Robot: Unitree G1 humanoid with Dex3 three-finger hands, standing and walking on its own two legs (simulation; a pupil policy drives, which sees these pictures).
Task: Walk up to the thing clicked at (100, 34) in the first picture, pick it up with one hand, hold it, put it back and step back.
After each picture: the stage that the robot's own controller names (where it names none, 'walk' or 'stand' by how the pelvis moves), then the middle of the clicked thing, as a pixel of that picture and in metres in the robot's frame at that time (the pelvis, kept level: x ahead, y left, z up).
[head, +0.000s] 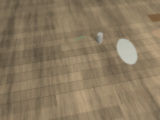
stand; (99, 37) +1.45 -0.18 -0.72
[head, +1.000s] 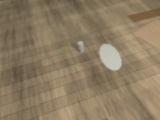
walk; (80, 46) +1.33 +0.16 -0.69
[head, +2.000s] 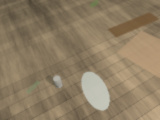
walk; (57, 81) +0.80 +0.32 -0.71
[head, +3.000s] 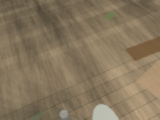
walk; (64, 116) +0.46 +0.22 -0.71
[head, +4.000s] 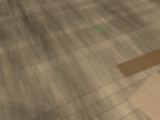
stand; out of the picture +0.32 +0.20 -0.71
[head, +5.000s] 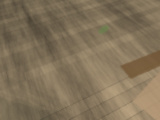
stand; out of the picture +0.31 +0.19 -0.72
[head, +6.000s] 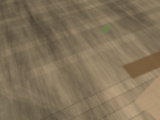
stand; out of the picture +0.30 +0.19 -0.72
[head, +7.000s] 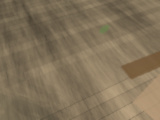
stand; out of the picture +0.29 +0.19 -0.73
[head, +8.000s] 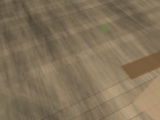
stand; out of the picture +0.29 +0.19 -0.73
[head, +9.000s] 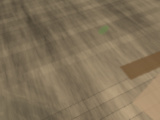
go down; out of the picture +0.29 +0.19 -0.73
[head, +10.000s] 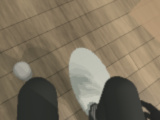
go down; (23, 71) +0.38 +0.22 -0.33
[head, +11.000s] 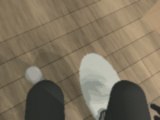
approach; (35, 76) +0.37 +0.22 -0.31
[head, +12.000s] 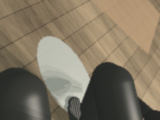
close in; out of the picture +0.37 +0.25 -0.22
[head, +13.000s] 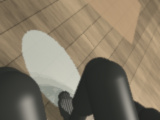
close; out of the picture +0.37 +0.26 -0.21
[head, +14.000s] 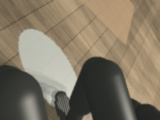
lift; out of the picture +0.37 +0.26 -0.22
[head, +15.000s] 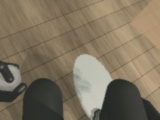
lift; (9, 82) +0.30 +0.25 -0.08
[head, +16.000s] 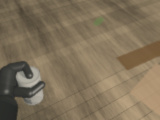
hold; (31, 86) +0.32 +0.18 +0.04
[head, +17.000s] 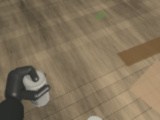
hold; (37, 89) +0.32 +0.17 +0.00
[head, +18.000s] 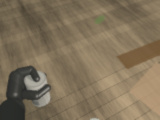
hold; (38, 89) +0.32 +0.17 +0.00
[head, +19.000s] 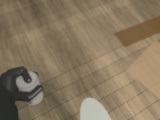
crouch; (30, 88) +0.33 +0.19 -0.06
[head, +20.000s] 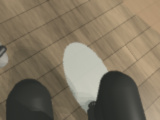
lower; out of the picture +0.43 +0.26 -0.11
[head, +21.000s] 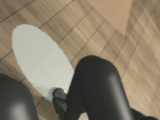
lower; out of the picture +0.40 +0.29 -0.22
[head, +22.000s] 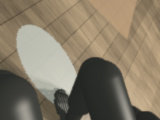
lower; out of the picture +0.39 +0.29 -0.22
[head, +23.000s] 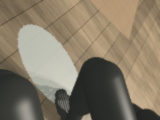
lower; out of the picture +0.39 +0.29 -0.22
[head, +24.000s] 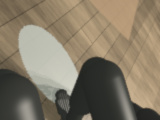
lower; out of the picture +0.39 +0.28 -0.22
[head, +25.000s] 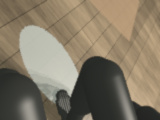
open; out of the picture +0.38 +0.26 -0.22
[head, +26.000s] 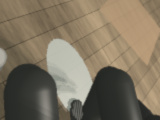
stand; out of the picture +0.38 +0.24 -0.24
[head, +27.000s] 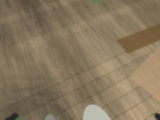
stand; out of the picture +0.34 +0.19 -0.60
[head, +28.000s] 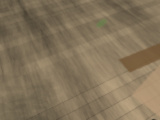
stand; out of the picture +0.33 +0.19 -0.66
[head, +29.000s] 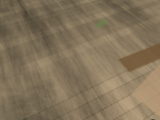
stand; out of the picture +0.34 +0.19 -0.66
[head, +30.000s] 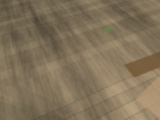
stand; out of the picture +0.36 +0.18 -0.72
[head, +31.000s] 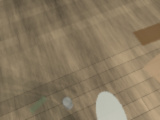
walk; (67, 103) +0.43 +0.19 -0.70
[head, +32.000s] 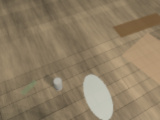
walk; (58, 84) +0.65 +0.17 -0.71
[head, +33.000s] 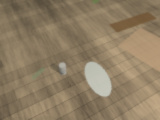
stand; (62, 68) +0.93 +0.25 -0.70
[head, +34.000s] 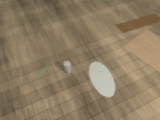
stand; (67, 67) +0.94 +0.17 -0.72
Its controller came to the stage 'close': yes
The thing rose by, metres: 0.71
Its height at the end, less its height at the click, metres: +0.00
